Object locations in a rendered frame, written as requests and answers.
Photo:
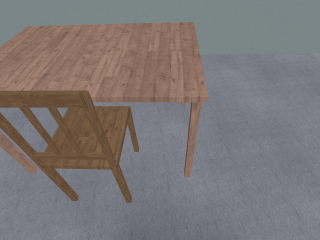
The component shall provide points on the table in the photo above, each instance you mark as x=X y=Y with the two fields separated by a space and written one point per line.
x=115 y=63

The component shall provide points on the chair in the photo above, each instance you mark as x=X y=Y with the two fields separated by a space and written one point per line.
x=87 y=136

